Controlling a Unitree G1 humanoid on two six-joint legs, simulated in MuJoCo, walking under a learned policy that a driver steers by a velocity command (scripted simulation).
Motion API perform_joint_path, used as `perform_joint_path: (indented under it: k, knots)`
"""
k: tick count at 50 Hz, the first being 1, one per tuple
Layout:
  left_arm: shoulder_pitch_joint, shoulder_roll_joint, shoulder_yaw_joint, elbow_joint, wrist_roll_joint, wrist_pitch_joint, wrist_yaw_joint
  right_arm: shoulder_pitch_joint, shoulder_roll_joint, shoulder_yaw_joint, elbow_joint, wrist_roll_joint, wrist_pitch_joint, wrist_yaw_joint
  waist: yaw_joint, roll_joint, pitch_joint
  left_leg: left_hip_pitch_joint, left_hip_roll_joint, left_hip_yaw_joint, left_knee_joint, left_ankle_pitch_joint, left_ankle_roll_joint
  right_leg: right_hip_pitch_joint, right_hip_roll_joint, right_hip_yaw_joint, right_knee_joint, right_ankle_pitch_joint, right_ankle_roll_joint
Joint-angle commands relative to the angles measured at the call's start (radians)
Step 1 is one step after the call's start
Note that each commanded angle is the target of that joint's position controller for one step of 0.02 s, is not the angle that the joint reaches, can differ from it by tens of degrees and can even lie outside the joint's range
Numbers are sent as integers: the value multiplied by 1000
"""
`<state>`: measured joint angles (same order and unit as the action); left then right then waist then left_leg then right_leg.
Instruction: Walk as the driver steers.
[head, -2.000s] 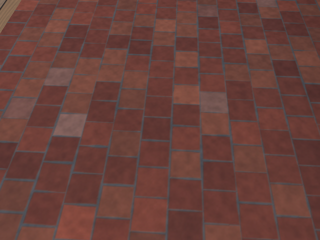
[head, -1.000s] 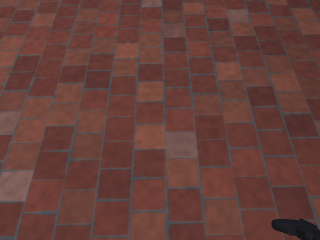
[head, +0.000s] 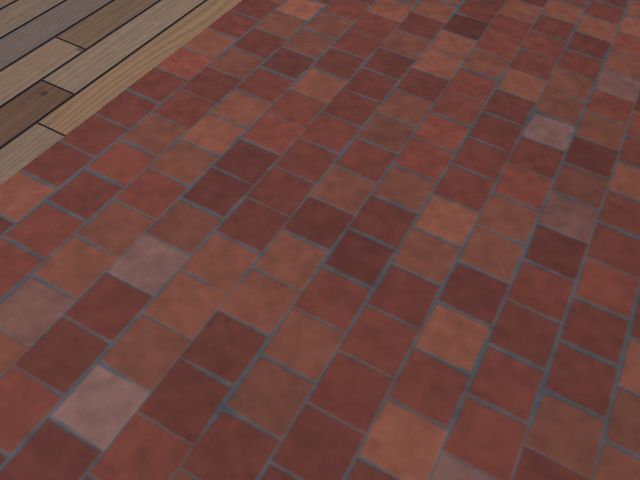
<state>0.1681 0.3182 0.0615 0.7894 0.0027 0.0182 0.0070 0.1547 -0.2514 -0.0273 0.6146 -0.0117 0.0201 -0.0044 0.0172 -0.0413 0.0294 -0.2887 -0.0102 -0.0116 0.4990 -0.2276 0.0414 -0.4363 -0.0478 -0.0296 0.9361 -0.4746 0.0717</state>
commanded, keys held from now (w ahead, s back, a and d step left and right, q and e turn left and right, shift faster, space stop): w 0.60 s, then w+e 0.40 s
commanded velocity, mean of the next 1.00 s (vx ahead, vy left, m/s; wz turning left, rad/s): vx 0.41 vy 0.00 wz -0.09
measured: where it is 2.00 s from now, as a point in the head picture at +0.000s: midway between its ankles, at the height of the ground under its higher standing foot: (387, 339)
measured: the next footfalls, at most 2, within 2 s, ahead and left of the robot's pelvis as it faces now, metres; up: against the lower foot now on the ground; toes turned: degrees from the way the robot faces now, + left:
right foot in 0.28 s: +0.11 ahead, -0.14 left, +0.00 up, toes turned -1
left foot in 0.76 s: +0.44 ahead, +0.11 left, +0.00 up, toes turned -2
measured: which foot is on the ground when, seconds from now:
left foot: down 0.00-0.28, up 0.30-0.74, down 0.76-1.00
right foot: up 0.00-0.26, down 0.28-0.76, up 0.78-1.00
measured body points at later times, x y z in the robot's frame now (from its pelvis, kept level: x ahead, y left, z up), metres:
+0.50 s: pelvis +0.13 -0.04 +0.01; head +0.14 -0.06 +0.46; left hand +0.14 +0.23 -0.11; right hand +0.28 -0.31 -0.10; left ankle +0.20 +0.12 -0.67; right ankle +0.07 -0.14 -0.74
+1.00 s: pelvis +0.40 +0.02 +0.01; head +0.42 +0.02 +0.45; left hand +0.55 +0.28 -0.11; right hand +0.43 -0.27 -0.11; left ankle +0.40 +0.11 -0.74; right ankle +0.43 -0.15 -0.66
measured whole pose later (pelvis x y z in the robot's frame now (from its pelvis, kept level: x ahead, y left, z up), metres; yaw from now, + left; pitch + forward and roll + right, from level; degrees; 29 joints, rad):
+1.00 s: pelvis +0.40 +0.02 +0.01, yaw -9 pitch +0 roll +2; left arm 0.24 0.32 0.08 0.78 -0.03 -0.02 0.01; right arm 0.27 -0.26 -0.07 0.82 -0.01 -0.11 0.02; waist -0.03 -0.05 0.04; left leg -0.13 -0.03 0.15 0.30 -0.18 0.05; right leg -0.64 -0.11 0.06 1.09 -0.22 0.00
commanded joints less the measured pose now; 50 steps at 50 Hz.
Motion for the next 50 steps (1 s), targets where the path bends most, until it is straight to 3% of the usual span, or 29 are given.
perform_joint_path:
  k: [1, 4, 9, 11, 13, 14, 15, 16, 17, 18, 21, 25, 28, 31, 34, 35, 36, 37, 38, 39, 40, 41, 42, 43, 45, 48, 50]
  knots:
    - [-20, 92, 27, -54, -12, -18, -5, 55, -171, -53, -17, 13, -20, -12, -46, 197, -81, 172, 230, -284, -272, -147, 182, -146, -13, 23, 55, 86, 1]
    - [-71, 69, 16, -64, -18, -46, -13, 58, -170, -56, -3, 10, -34, -19, -60, 193, -37, 186, 231, -294, -313, -197, 178, -135, -13, 26, -115, 130, -32]
    - [-66, 59, 5, -53, -21, -78, -31, 85, -203, -71, 33, 28, -53, -5, -63, 172, -24, 133, 245, -287, -313, -203, 191, 6, 5, 1, -319, 142, -76]
    - [-18, 58, 5, -34, -23, -86, -37, 70, -202, -70, 43, 38, -50, 2, -25, 152, -21, 58, 233, -270, -289, -226, 177, 126, 21, -18, -415, 221, -101]
    - [100, 65, 12, 16, -21, -90, -33, 58, -163, -57, 49, 33, -48, 5, 34, 124, -45, -55, 183, -230, -203, -262, 138, 325, 40, -23, -476, 249, -121]
    - [187, 88, 18, 38, -23, -93, -26, 37, -108, -39, 44, 23, -52, 8, 71, 76, -58, -155, 133, -173, -69, -260, 93, 443, -34, 77, -517, 194, -147]
    - [247, 183, 36, 44, -16, -93, -17, 16, -31, -20, 7, 13, -67, 12, 73, -142, -62, -359, 1, -7, 233, -255, 12, 552, -224, 381, -643, -26, -235]
    - [289, 225, 50, 46, -4, -99, -26, -22, -109, -39, -27, 29, -83, 4, 107, -217, -24, -529, -18, -10, 455, -369, -9, 547, -360, 669, -766, -215, -357]
    - [235, 163, 30, 29, -2, -108, -25, -4, -164, -57, -18, 45, -93, 3, 76, -133, 24, -591, 43, -73, 572, -300, 0, 521, -350, 657, -771, -268, -358]
    - [189, 125, 19, 14, -4, -114, -24, 19, -168, -60, -1, 44, -97, 8, 49, -116, 39, -607, 67, -71, 600, -206, 6, 508, -302, 574, -771, -214, -325]
    - [144, 93, 4, 2, -2, -114, -22, 6, -133, -59, 14, 20, -103, 13, 26, -68, 46, -558, 115, -53, 537, -5, -12, 443, -212, 365, -800, 97, -270]
    - [178, 96, 3, 16, -5, -107, -10, -57, -78, -42, -1, 20, -101, 16, 39, -48, 31, -478, 101, 0, 352, 165, -59, 403, -145, 180, -814, 423, -260]
    - [225, 113, 7, 35, -11, -101, -3, -151, -49, -27, -28, 27, -107, 30, 71, -49, 48, -385, 74, 29, 169, 275, -65, 368, -130, 114, -820, 476, -250]
    - [276, 123, 11, 59, -21, -92, -1, -222, -55, -25, -52, 34, -112, 47, 86, -42, 80, -347, 60, 20, 75, 296, -51, 397, -170, 130, -807, 476, -255]
    - [274, 140, 22, 69, -30, -79, 4, -218, -92, -36, -62, 34, -123, 57, 42, -50, 77, -302, 46, -8, 11, 224, -15, 471, -214, 169, -743, 582, -237]
    - [264, 155, 29, 67, -29, -76, 6, -180, -113, -44, -53, 31, -125, 55, 15, -60, 48, -234, 29, 0, 3, 186, -1, 486, -215, 171, -693, 700, -228]
    - [249, 165, 32, 65, -28, -72, 7, -93, -142, -59, -32, 29, -126, 49, -40, -68, -14, -93, 4, 22, -12, 167, 21, 473, -196, 155, -589, 864, -213]
    - [241, 149, 26, 59, -20, -69, 7, 69, -186, -83, 14, 29, -124, 36, -122, -57, -124, 151, 6, 27, -11, 178, 49, 396, -141, 121, -401, 905, -183]
    - [244, 82, 2, 27, 8, -71, 7, 259, -257, -102, 45, 11, -117, 20, -185, 52, -303, 492, 204, -173, 51, 164, 106, 172, -74, 93, -84, 608, -147]
    - [406, -57, -36, 13, -13, -89, 1, 280, -318, -107, 64, 0, -113, 27, -91, 359, -474, 765, 442, -646, -85, -84, 255, -162, 91, 101, 252, -95, -93]
    - [338, 72, -4, 30, -45, -100, -1, 258, -204, -83, 57, 4, -111, 26, -132, 267, -404, 673, 415, -696, -192, -235, 228, -253, 44, 189, 360, -89, -93]
    - [227, 123, 15, -4, -62, -102, 0, 188, -159, -67, 62, 13, -113, 21, -126, 212, -225, 533, 382, -521, -209, -211, 181, -312, 1, 158, 374, 1, -99]
    - [181, 109, 14, -13, -51, -102, 5, 125, -137, -59, 66, 13, -116, 20, -94, 139, -145, 394, 345, -403, -233, -94, 161, -282, -43, 138, 343, 87, -97]
    - [163, 95, 19, -16, -35, -96, 7, 79, -108, -53, 73, 8, -120, 22, -64, 131, -90, 284, 305, -306, -263, -2, 149, -243, -69, 139, 296, 143, -94]
    - [205, 50, 19, -7, -38, -69, 3, 31, -87, -52, 89, -4, -136, 23, -14, 157, -61, 168, 270, -183, -329, 76, 144, -151, -99, 142, 260, 198, -88]
    - [167, 22, 18, -36, -31, -39, 5, 13, -108, -63, 120, 0, -153, 20, 8, 118, 1, 105, 277, -67, -384, 169, 158, -193, -110, 145, 204, 253, -72]
    - [122, 22, 18, -59, -26, -38, 1, 25, -126, -69, 138, -3, -152, 13, 1, 100, 24, 123, 272, -2, -396, 204, 160, -240, -109, 151, 112, 349, -63]
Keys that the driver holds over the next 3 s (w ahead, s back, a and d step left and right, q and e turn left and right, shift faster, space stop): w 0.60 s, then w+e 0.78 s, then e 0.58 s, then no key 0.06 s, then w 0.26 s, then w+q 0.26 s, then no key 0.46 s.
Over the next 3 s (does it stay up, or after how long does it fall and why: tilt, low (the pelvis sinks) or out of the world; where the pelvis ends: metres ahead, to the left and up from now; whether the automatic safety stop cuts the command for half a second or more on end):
stays up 1.04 -0.34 0.00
